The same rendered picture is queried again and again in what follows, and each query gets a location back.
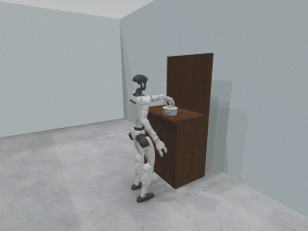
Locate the left robot thigh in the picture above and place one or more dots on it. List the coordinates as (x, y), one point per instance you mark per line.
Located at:
(140, 158)

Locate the pot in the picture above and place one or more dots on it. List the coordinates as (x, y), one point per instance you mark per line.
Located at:
(170, 112)

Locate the right robot hand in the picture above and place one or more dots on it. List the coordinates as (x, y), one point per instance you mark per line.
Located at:
(159, 146)

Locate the robot right forearm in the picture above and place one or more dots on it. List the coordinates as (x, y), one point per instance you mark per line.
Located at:
(150, 131)

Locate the left robot shin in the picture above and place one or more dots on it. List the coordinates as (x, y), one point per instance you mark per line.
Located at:
(138, 168)

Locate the lid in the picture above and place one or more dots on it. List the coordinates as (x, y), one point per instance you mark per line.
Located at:
(170, 108)

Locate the robot left forearm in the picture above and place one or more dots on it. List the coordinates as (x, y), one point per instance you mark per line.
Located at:
(158, 97)

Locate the robot left upper arm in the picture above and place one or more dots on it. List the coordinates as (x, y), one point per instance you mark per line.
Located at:
(148, 96)

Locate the left robot hand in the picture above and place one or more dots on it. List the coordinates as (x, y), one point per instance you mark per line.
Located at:
(170, 101)

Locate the robot right upper arm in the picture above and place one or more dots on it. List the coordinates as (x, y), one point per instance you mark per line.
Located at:
(145, 103)

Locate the table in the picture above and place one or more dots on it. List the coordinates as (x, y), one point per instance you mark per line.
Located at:
(185, 135)

